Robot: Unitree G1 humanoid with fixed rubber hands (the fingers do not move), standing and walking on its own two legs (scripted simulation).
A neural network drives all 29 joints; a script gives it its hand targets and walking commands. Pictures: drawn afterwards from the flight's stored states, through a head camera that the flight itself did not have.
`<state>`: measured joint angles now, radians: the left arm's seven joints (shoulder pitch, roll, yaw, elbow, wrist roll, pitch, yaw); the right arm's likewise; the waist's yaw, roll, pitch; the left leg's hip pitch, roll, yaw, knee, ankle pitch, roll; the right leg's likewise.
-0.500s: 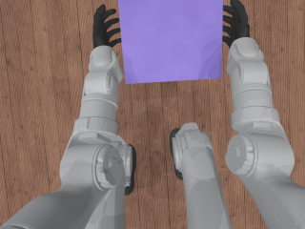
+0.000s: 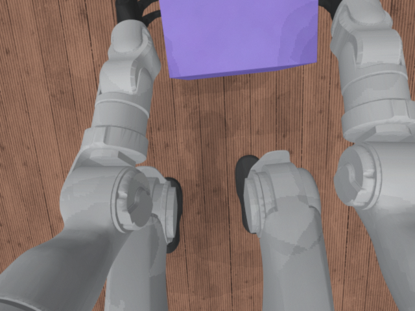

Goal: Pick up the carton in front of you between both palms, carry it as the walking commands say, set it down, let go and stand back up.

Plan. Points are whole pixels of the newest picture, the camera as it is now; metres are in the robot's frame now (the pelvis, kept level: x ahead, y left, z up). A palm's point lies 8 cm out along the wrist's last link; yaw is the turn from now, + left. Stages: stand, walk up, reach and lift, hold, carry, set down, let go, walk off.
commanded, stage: set down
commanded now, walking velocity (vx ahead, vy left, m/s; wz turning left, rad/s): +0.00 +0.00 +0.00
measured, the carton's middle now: (231, 15) +0.55 -0.12 -0.25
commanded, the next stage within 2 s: none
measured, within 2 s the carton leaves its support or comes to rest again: rests again in 0.30 s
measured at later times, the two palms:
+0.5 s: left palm (132, 16) +0.55 +0.04 -0.16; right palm out of the picture +0.52 -0.27 -0.16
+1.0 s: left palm (130, 24) +0.55 +0.05 -0.18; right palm (340, 9) +0.51 -0.28 -0.19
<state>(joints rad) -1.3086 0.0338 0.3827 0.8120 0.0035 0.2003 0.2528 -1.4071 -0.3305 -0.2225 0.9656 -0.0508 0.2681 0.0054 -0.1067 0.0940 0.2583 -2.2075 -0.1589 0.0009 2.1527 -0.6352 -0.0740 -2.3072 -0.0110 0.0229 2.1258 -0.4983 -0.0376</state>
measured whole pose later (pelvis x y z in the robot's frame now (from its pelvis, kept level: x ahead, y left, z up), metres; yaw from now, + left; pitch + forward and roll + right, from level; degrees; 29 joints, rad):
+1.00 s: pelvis +0.00 +0.01 -0.01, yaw +0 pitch +36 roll +3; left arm -1.43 0.10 0.35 1.01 0.09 0.13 0.12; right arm -1.47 -0.42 -0.37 1.18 -0.11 0.11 0.12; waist -0.09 0.07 0.37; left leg -2.19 -0.17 0.01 2.21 -0.66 -0.07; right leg -2.28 -0.02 0.03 2.18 -0.53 -0.02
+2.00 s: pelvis +0.02 -0.01 +0.16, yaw -3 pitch +45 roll +5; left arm -1.11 0.10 0.26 0.67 -0.02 0.24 0.19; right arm -1.20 -0.46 -0.29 0.90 0.03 0.19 0.11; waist -0.04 0.03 0.03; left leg -1.82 -0.09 -0.02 1.56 -0.53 -0.05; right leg -1.92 0.04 0.04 1.55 -0.40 -0.02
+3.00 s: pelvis +0.12 +0.00 +0.38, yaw -7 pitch +14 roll +0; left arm 0.06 0.16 0.08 0.49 0.03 0.00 -0.03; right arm 0.04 -0.21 -0.11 0.53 0.01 -0.01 0.07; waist 0.00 0.01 -0.02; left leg -0.50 -0.04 -0.07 0.56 -0.31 0.01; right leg -0.57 0.04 0.05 0.55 -0.22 -0.01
